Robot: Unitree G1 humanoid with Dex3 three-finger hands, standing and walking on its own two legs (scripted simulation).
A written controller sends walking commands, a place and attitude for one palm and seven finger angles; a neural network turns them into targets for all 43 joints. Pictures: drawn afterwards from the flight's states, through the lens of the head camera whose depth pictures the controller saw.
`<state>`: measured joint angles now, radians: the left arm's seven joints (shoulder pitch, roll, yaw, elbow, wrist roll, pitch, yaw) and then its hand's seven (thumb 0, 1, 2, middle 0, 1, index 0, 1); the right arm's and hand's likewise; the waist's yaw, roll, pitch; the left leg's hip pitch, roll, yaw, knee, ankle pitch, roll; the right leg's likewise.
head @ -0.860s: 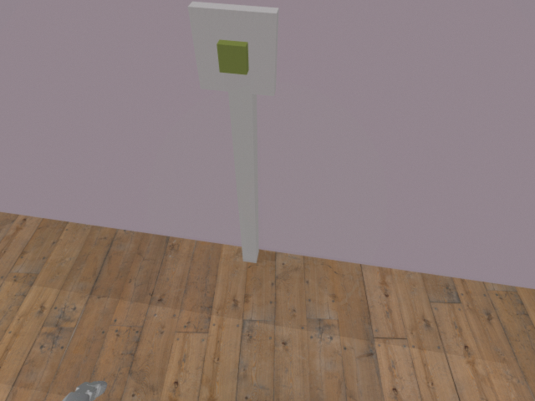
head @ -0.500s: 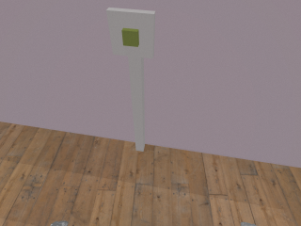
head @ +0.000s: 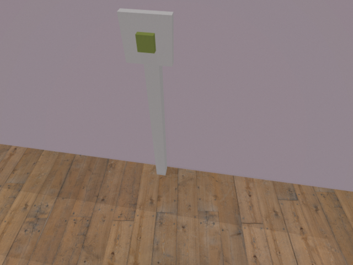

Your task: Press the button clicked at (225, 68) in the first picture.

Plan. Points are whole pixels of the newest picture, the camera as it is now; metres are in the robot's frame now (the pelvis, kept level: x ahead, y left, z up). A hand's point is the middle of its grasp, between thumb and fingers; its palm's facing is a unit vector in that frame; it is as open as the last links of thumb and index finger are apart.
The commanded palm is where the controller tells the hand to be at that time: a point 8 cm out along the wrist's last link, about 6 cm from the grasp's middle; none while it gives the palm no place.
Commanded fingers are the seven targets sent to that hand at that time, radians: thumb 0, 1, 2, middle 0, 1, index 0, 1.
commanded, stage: stand and wait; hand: left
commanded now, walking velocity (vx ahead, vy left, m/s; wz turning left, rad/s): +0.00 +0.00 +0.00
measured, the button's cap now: (146, 42) +0.75 +0.15 +0.15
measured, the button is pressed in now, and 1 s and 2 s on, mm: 0 0 0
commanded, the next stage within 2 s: look at it before walking up in 0.24 s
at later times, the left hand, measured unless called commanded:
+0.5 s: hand out of the picture +0.07 +0.24 -0.16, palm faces -0.03 -0.94 -0.33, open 7.4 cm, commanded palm none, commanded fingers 0.00 0.90 0.90 -0.20 -0.30 -0.20 -0.30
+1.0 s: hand out of the picture +0.07 +0.25 -0.16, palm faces -0.03 -0.94 -0.33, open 7.4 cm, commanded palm none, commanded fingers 0.00 0.90 0.90 -0.20 -0.30 -0.20 -0.30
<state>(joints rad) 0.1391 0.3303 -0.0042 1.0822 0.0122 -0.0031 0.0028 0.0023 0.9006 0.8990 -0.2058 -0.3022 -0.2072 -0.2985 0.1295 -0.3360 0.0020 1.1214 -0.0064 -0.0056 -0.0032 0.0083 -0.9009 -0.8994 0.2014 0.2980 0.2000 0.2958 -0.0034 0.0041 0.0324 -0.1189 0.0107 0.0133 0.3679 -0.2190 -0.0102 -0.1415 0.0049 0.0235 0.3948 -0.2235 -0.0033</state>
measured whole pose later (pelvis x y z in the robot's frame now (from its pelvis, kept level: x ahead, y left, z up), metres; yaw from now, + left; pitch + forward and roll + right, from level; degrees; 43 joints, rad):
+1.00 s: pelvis +0.00 +0.01 +0.00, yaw +0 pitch -2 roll +0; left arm 0.14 0.33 0.00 1.09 0.02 -0.01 0.00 0.00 0.90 0.90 -0.21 -0.30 -0.21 -0.30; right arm 0.11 -0.33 0.00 1.12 0.00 -0.01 0.00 0.01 -0.90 -0.90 0.20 0.30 0.20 0.30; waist 0.00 -0.01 0.03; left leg -0.11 0.00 0.02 0.34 -0.21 0.00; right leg -0.13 0.00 0.03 0.36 -0.21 0.01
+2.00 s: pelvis +0.23 +0.02 -0.02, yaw -5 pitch -1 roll -2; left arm 0.15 0.16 0.05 1.02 0.03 -0.01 0.05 0.00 0.93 0.90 -0.20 -0.30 -0.20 -0.30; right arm 0.28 -0.12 -0.05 1.08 0.00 0.00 -0.04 0.01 -0.91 -0.90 0.20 0.30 0.19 0.29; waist -0.04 0.01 0.08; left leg -0.38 0.08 0.04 0.95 -0.49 0.00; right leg -0.36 -0.01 -0.17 0.58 -0.20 -0.05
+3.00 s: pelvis +0.18 -0.02 +0.00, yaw -6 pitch -2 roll +0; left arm 0.31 0.10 0.01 1.14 0.01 0.00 0.03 0.01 0.92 0.90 -0.20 -0.30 -0.20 -0.30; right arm 0.32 -0.10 -0.02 1.18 -0.01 0.01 -0.04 0.01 -0.91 -0.90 0.20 0.30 0.20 0.30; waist 0.00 0.00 0.04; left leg -0.22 0.08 0.03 0.44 -0.19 -0.05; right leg -0.15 0.02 -0.06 0.44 -0.26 -0.03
